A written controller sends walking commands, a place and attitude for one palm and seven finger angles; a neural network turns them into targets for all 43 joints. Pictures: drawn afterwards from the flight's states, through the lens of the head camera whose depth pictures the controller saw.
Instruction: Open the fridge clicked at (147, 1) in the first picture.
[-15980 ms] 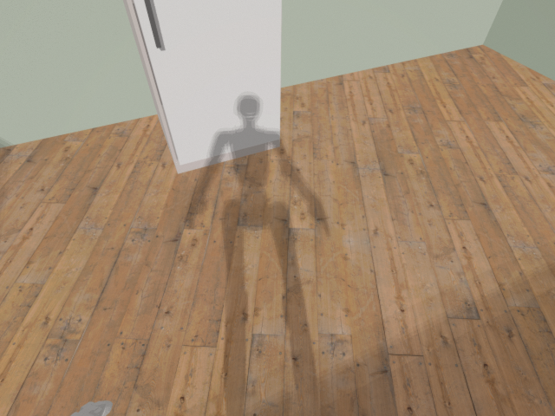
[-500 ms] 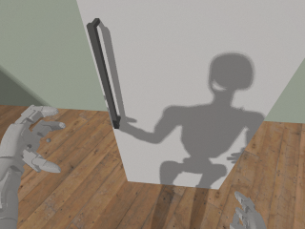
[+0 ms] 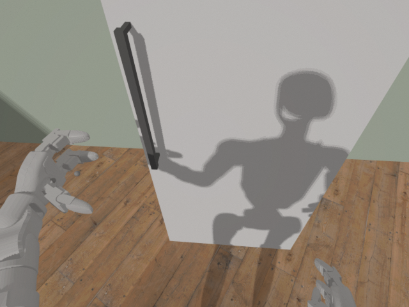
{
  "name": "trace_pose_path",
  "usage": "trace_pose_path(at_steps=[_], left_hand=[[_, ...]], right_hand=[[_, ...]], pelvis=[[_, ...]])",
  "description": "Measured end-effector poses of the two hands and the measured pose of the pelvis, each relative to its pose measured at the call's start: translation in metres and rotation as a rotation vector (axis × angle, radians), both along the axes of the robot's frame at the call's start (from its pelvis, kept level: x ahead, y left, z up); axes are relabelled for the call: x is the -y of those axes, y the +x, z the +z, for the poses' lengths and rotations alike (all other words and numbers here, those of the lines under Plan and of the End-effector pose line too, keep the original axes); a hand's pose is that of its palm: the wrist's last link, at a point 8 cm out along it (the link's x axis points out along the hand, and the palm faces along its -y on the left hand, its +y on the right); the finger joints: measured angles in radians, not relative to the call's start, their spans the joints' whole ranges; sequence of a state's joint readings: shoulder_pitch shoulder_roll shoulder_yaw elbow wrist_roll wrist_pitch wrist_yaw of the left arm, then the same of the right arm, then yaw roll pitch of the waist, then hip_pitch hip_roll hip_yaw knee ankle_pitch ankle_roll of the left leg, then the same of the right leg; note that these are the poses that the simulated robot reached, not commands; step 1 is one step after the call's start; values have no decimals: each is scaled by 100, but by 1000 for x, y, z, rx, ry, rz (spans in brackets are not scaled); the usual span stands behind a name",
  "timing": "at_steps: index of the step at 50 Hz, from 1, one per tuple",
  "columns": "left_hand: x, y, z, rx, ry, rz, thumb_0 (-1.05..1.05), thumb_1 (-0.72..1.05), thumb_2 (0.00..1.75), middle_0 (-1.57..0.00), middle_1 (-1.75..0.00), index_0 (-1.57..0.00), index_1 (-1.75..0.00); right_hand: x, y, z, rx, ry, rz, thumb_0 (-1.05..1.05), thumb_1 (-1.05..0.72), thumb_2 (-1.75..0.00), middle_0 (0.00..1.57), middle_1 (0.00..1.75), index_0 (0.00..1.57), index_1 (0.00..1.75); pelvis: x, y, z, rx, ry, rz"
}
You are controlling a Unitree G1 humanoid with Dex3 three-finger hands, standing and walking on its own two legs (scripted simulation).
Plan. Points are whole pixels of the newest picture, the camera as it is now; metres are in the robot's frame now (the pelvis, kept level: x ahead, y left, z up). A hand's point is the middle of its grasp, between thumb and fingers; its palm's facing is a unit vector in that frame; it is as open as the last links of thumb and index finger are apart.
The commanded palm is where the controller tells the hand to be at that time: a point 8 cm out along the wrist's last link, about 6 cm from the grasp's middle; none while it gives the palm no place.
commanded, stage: move the hooked fingers beside the handle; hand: left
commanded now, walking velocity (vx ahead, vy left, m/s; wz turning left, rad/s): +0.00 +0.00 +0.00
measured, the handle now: (143, 110) +0.50 +0.19 +0.13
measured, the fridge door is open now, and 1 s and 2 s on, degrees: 0 0 0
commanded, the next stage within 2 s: none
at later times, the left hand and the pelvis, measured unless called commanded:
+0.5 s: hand (95, 151) +0.37 +0.25 +0.12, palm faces +0.02 -1.00 -0.02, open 14.0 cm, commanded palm +0.34 +0.30 +0.12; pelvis +0.01 +0.01 +0.00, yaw -1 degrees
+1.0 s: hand (108, 137) +0.41 +0.24 +0.12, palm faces +0.01 -1.00 -0.01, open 14.0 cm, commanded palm +0.39 +0.29 +0.11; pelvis +0.01 +0.01 +0.00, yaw -1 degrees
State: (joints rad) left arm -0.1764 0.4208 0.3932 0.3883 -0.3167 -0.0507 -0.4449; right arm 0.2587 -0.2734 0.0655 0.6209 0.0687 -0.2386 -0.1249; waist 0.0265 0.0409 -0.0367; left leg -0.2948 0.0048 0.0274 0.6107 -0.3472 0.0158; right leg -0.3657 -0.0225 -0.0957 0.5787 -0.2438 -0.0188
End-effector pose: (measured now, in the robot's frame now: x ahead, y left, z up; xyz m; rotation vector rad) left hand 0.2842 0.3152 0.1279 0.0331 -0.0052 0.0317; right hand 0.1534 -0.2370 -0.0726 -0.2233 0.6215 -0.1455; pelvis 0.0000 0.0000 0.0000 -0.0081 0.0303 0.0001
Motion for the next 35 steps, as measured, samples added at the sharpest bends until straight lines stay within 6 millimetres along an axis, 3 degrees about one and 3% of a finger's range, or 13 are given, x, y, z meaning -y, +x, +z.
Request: trace_pose_path(at_steps=[15, 35], left_hand=[[4, 36, -6, -20, -5, -8, -1, -50, 30, -30, -120, -30, -120], [9, 79, -8, -16, -18, -17, -1, -50, 30, -30, -120, -30, -120]], right_hand=[[7, -30, -12, -108, -11, -47, 1, -90, -90, 20, 30, 20, 30], [11, -37, -18, -198, -18, -82, 1, -90, -90, 20, 30, 20, 30]], pelvis=[[-4, 1, -1, -31, 2, -12], [-7, 13, -2, -74, -1, -22]])
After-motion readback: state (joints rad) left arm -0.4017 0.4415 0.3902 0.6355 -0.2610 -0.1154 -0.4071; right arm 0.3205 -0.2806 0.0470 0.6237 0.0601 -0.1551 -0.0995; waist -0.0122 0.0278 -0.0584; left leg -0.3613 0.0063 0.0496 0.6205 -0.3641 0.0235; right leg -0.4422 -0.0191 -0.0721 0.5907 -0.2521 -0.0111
